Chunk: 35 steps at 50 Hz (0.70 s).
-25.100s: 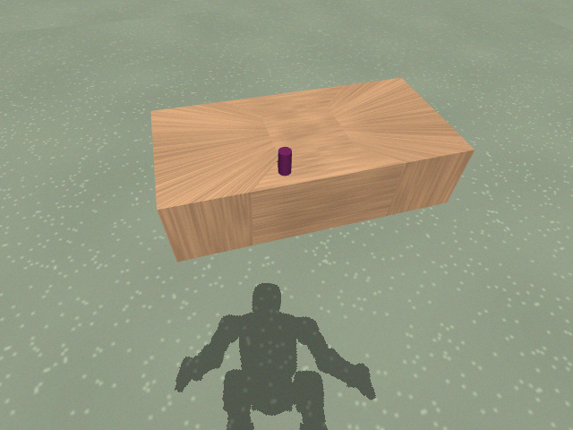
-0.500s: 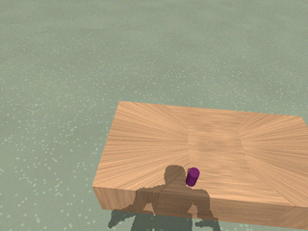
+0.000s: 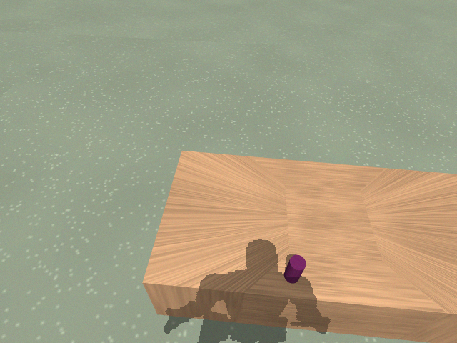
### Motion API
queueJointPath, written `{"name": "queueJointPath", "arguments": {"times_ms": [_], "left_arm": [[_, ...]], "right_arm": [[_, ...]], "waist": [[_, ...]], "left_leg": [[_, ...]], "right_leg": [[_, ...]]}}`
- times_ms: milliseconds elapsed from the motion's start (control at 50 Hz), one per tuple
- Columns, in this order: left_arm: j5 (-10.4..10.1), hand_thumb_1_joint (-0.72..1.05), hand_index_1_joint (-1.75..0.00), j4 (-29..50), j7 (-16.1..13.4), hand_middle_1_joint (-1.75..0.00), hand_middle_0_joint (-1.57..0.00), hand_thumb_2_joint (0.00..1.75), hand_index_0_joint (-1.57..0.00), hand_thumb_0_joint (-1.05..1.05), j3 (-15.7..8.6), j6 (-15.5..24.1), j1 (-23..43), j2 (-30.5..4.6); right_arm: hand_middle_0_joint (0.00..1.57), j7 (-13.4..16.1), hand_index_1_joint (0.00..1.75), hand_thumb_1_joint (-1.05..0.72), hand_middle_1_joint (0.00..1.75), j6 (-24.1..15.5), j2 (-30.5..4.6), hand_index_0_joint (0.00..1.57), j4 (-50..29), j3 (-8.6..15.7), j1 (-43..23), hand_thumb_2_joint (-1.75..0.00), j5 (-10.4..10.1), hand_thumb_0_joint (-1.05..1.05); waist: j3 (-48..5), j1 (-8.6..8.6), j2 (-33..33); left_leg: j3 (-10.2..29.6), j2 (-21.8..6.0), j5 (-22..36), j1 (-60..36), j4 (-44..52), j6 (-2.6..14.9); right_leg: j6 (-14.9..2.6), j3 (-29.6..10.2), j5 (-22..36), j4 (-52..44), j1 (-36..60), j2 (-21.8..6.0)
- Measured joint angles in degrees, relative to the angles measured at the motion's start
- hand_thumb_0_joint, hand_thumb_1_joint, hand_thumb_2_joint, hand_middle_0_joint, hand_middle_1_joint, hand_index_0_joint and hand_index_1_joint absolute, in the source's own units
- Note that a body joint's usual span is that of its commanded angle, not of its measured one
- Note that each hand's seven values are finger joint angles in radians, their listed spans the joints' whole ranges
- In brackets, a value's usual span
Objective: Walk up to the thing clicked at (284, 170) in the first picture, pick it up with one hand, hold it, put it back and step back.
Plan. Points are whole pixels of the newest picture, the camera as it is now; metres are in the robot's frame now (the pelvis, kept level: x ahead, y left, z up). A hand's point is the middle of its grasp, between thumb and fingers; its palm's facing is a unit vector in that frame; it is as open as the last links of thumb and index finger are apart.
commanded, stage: home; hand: right
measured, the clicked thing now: (294, 269) +0.44 -0.22 -0.40
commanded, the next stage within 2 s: stand in 0.16 s
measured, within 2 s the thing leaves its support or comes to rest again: neither
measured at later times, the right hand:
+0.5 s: hand out of the picture +0.08 -0.25 -0.15, palm faces -0.03 +0.93 -0.36, open 14.3 cm
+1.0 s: hand out of the picture +0.07 -0.26 -0.16, palm faces -0.05 +0.94 -0.35, open 7.4 cm
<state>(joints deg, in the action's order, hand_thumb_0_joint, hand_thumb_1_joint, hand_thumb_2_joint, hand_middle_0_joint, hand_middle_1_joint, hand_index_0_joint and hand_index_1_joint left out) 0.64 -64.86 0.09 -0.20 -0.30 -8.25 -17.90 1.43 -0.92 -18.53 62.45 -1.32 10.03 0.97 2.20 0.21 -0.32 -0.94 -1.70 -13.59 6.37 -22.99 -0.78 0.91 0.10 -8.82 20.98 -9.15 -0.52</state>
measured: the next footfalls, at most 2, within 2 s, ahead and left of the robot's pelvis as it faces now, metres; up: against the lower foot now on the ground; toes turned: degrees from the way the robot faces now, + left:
none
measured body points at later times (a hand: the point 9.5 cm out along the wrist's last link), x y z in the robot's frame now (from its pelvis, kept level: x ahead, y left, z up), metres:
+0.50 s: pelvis +0.00 +0.00 +0.00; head +0.01 +0.00 +0.45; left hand +0.07 +0.30 -0.13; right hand +0.08 -0.30 -0.13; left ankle -0.01 +0.13 -0.74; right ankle +0.03 -0.13 -0.74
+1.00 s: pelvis +0.00 -0.01 +0.00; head +0.01 -0.01 +0.45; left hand +0.06 +0.29 -0.13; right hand +0.07 -0.31 -0.13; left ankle -0.01 +0.13 -0.74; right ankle +0.03 -0.13 -0.74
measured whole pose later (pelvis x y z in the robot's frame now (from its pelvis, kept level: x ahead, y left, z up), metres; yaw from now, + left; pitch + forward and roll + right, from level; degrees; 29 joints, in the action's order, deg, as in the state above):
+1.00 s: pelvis +0.00 -0.01 +0.00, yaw +1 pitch -3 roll +0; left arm 0.5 -65.6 0.4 -0.3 0.2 -7.0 -19.1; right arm 0.4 -0.1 -20.1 64.4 -0.5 7.9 0.9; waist 3.0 -0.1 0.2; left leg 0.1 -1.8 -11.5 4.6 -19.0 -1.4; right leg 0.3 1.2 -7.9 18.3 -7.6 -0.5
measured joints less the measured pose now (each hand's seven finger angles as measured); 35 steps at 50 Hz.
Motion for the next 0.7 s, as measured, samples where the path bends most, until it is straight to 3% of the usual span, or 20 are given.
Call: {"name": "queueJointPath", "arguments": {"times_ms": [280,380,580,700], "left_arm": [[0.02,0.9,-0.3,0.0,-0.06,-0.3,-0.2,0.9,-0.2,0.0,-0.21,-0.08,2.12,-0.48],[0.05,0.9,-0.3,-0.26,-0.06,-0.3,-0.2,0.9,-0.2,0.0,-0.28,-0.12,2.27,-0.81],[-0.04,0.9,-0.3,-0.82,0.04,-0.3,-0.2,0.9,-0.2,0.0,-0.14,0.01,2.0,-1.1],[0.0,0.9,-0.3,-0.89,0.17,-0.3,-0.2,0.9,-0.2,0.0,-0.18,0.33,1.68,-1.16]], "right_arm": [[0.06,-0.02,0.06,0.51,0.05,0.1,-0.59,0.06,0.67,0.27,-2.94,-0.06,-0.1,0.0],[0.1,-0.11,0.12,0.43,0.12,0.2,-0.98,0.1,1.11,0.48,-3.14,-0.14,-0.13,0.0],[0.19,-0.46,0.27,-0.14,0.26,0.49,-1.32,0.19,1.88,0.68,-3.08,-0.64,-0.09,0.0],[0.2,-0.82,0.29,-0.56,0.29,0.71,-1.34,0.2,2.01,0.82,-2.72,-0.81,-0.07,0.0]], "waist": [[0.46,0.01,-0.06],[0.83,-0.02,-0.01],[0.83,-0.14,0.31],[0.86,-0.16,0.45]], "left_leg": [[-0.13,0.65,0.87,-1.99,2.8,0.32],[0.01,0.77,1.37,-2.26,3.59,0.27],[0.39,0.53,1.98,-2.55,4.22,-0.08],[0.67,0.25,2.12,-2.24,4.14,-0.29]], "right_leg": [[0.41,-0.1,0.34,-1.86,1.6,-0.63],[0.36,0.04,0.5,-2.14,1.7,-0.75],[-0.02,0.44,0.86,-2.56,2.01,-0.53],[-0.28,0.73,1.1,-2.82,1.95,-0.25]]}}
